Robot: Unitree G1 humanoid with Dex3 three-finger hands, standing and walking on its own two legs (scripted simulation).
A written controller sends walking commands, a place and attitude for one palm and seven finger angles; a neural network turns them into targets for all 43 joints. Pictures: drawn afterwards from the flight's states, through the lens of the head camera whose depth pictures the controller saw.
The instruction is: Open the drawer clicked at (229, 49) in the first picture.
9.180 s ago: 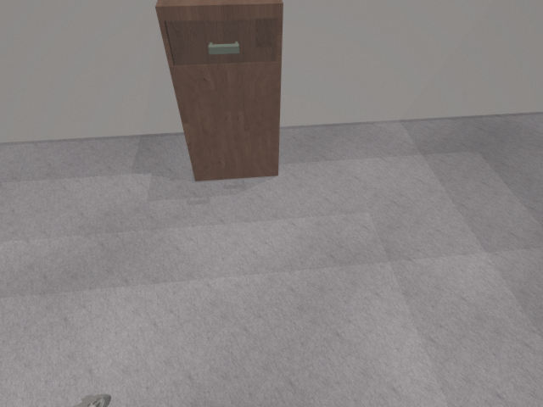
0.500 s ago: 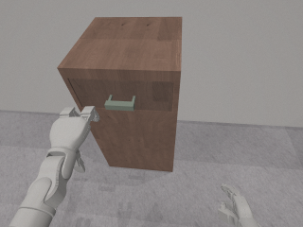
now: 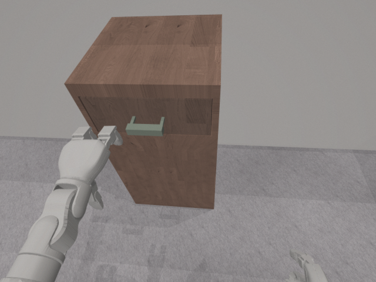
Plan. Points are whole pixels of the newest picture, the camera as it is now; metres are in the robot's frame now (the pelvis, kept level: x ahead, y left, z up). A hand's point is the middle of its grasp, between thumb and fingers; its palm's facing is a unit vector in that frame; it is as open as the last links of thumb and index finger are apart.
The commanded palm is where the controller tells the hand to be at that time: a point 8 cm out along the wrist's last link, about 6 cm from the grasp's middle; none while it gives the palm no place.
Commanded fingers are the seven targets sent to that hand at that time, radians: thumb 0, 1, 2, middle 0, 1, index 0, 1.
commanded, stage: move the hooked fingers above the handle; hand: left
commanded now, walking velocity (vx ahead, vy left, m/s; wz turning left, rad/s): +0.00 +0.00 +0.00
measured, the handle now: (146, 124) +0.55 +0.22 -0.05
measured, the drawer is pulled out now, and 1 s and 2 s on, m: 0.00 0.00 0.00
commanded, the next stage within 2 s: none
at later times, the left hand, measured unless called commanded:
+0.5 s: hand (113, 151) +0.37 +0.23 +0.06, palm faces -0.01 -0.01 -1.00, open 13.8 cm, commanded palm +0.35 +0.23 +0.11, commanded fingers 0.00 -0.50 0.30 -0.30 -1.20 -0.30 -1.20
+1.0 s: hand (127, 137) +0.42 +0.23 +0.03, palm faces -0.02 +0.00 -1.00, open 13.8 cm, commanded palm +0.41 +0.23 +0.09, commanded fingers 0.00 -0.50 0.30 -0.30 -1.20 -0.30 -1.20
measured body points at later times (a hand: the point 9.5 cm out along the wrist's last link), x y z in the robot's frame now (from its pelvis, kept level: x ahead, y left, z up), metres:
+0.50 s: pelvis -0.01 -0.01 +0.00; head +0.04 -0.03 +0.44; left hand +0.36 +0.23 +0.11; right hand +0.15 -0.25 -0.13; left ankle -0.06 +0.11 -0.74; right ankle +0.03 -0.13 -0.74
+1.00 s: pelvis -0.01 +0.00 -0.01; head +0.06 -0.02 +0.43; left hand +0.42 +0.22 +0.09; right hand +0.07 -0.27 -0.15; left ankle -0.06 +0.11 -0.74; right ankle +0.03 -0.13 -0.74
